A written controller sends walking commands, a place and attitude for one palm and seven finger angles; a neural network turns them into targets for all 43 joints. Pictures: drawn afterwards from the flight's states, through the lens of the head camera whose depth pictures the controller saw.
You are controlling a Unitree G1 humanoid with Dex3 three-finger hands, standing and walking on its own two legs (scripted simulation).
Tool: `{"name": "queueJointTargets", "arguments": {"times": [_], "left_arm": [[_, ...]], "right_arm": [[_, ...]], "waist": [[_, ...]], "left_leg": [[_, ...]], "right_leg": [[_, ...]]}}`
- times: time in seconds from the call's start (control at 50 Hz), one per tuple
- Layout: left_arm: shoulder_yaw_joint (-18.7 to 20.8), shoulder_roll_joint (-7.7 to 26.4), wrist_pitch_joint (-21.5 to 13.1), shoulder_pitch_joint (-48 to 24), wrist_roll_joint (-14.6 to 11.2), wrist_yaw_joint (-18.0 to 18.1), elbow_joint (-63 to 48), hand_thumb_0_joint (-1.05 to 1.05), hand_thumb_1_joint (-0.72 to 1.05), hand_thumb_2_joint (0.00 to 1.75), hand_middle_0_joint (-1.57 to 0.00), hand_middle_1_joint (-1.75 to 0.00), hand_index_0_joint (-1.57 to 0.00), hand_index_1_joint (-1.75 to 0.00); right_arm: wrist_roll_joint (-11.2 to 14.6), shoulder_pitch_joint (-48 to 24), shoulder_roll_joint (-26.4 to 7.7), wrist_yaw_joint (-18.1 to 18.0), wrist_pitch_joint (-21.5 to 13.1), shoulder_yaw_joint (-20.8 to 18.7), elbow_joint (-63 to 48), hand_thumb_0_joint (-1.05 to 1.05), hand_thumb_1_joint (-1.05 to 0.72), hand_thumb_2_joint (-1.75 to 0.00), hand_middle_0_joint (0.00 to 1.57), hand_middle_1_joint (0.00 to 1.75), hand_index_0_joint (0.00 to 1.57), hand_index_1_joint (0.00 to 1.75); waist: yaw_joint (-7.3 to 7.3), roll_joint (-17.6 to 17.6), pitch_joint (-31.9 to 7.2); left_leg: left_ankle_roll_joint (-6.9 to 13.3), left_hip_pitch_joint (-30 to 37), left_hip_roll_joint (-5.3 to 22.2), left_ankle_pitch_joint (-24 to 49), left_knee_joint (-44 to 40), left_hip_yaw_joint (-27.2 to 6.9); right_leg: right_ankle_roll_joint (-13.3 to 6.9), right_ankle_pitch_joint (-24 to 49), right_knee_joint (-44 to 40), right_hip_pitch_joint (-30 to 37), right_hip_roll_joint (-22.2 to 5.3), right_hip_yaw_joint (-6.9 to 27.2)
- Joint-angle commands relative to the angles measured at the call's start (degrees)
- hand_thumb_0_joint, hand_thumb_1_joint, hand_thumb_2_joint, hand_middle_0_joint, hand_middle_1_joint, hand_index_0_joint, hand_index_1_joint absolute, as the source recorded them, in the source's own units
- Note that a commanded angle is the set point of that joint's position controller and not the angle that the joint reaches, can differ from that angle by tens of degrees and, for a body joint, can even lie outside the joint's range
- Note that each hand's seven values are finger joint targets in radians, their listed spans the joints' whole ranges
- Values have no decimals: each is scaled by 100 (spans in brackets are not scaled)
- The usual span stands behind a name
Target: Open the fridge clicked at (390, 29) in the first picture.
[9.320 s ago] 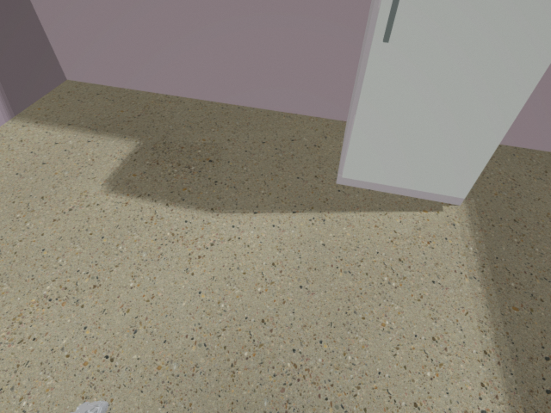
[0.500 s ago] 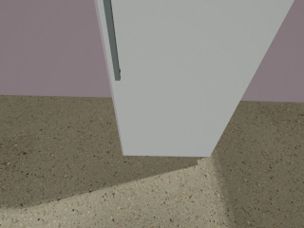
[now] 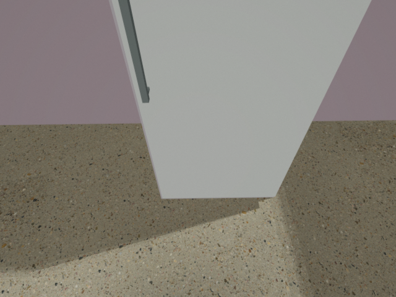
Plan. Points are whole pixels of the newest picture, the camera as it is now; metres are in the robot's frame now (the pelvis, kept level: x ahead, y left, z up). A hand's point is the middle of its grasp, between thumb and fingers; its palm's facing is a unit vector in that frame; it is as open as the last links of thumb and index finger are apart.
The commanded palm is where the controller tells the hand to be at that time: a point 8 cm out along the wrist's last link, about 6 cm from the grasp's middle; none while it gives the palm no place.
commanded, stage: look again from close up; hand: left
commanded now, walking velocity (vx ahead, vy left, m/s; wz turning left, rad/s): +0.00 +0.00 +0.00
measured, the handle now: (137, 51) +0.64 +0.20 +0.16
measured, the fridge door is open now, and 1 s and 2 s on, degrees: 0 0 0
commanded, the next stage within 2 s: shuffle to correct the standing spot in 0.54 s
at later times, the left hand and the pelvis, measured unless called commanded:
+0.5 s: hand out of the picture -0.02 +0.16 -0.17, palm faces +0.05 -0.98 -0.18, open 7.4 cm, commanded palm none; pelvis +0.00 +0.00 +0.01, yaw +1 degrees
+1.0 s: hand out of the picture -0.01 +0.17 -0.19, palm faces +0.09 -0.99 -0.12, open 7.4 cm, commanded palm none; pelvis +0.06 +0.02 -0.01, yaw +0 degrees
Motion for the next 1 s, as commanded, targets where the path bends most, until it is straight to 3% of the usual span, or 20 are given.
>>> {"name": "queueJointTargets", "arguments": {"times": [0.0,0.1,0.62,0.64,0.72,0.78,0.8,0.84,0.88,0.9,0.92,0.94,0.96,0.98], "left_arm": [[72,589,-84,303,-6,4,-170,0,90,90,-20,-30,-20,-30],[49,597,-116,311,-22,-12,-65,0,90,90,-20,-30,-20,-30],[-43,176,-198,1141,-39,38,465,0,90,90,-20,-30,-20,-30],[-35,144,-198,1192,-31,32,497,0,90,90,-20,-30,-20,-30],[100,222,-122,1318,25,-18,428,0,90,90,-20,-30,-20,-30],[201,298,-114,1488,33,-36,382,0,90,90,-20,-30,-20,-30],[232,311,-129,1580,25,-38,369,0,90,90,-20,-30,-20,-30],[283,340,-173,1581,30,-42,325,0,90,90,-20,-30,-20,-30],[300,317,-191,1418,50,-58,257,0,90,90,-20,-30,-20,-30],[288,206,-195,1296,53,-76,220,0,90,90,-20,-30,-20,-30],[265,84,-207,1124,52,-106,125,0,90,90,-20,-30,-20,-30],[214,-43,-245,797,50,-118,-33,0,90,90,-20,-30,-20,-30],[204,69,-287,361,75,-101,-210,0,90,90,-20,-30,-20,-30],[240,76,-307,156,64,-121,-245,0,90,90,-20,-30,-20,-30]], "right_arm": [[-18,411,-387,54,-85,10,-74,0,-90,-90,20,30,20,30],[-27,543,-386,75,-104,63,78,0,-90,-90,20,30,20,30],[13,1234,-94,1,-190,155,497,0,-90,-90,20,30,20,30],[-1,1290,-100,-1,-187,154,518,0,-90,-90,20,30,20,30],[-52,1312,-112,56,-120,78,437,0,-90,-90,20,30,20,30],[-62,1247,-1,91,-129,61,276,0,-90,-90,20,30,20,30],[-63,1222,35,96,-156,50,214,0,-90,-90,20,30,20,30],[-60,1237,77,109,-224,36,156,0,-90,-90,20,30,20,30],[-46,1475,88,109,-291,44,196,0,-90,-90,20,30,20,30],[-40,1778,31,93,-342,44,293,0,-90,-90,20,30,20,30],[-64,2296,-234,49,-394,-10,491,0,-90,-90,20,30,20,30],[-108,2796,-542,-14,-389,-73,651,0,-90,-90,20,30,20,30],[-113,2949,-464,-57,-380,-26,667,0,-90,-90,20,30,20,30],[-109,2828,-375,-66,-406,8,626,0,-90,-90,20,30,20,30]], "waist": [[11,-160,-86],[7,-68,123],[26,-48,231],[22,-80,150],[86,-250,599],[133,-636,897],[147,-707,859],[84,-701,771],[-75,-400,773],[-197,123,715],[-358,1080,567],[-527,1895,552],[-614,1595,734],[-528,756,806]], "left_leg": [[143,138,450,571,-595,-480],[113,138,424,306,-806,-493],[159,188,437,540,-872,-498],[161,216,415,265,-831,-456],[230,-359,243,-1076,-468,-305],[222,-916,60,-1082,230,-60],[222,-985,38,-935,547,26],[227,-887,97,-768,780,98],[249,-456,147,-640,350,103],[327,105,250,-206,-120,-138],[644,845,862,409,-583,-1062],[1214,1551,1735,1248,-1108,-2246],[1613,1827,2052,2378,-1163,-2614],[1730,1596,2157,2960,-1083,-2479]], "right_leg": [[-25,940,-898,-29,-744,730],[-23,235,-1256,-92,-709,750],[-49,526,-1253,41,-634,571],[-57,212,-1238,77,-619,580],[-210,-1705,-1279,-255,-664,829],[-442,-2312,-1517,-224,-923,1283],[-560,-2362,-1633,-181,-1100,1513],[-716,-2022,-1631,-187,-1320,1620],[-678,-1260,-1086,-355,-1126,1165],[-531,-702,-400,-620,-781,692],[-282,-404,845,-1219,-262,34],[-69,-1170,2114,-2243,61,-582],[-92,-1674,3030,-2928,-128,-268],[-79,-1536,3440,-3028,-379,-52]]}}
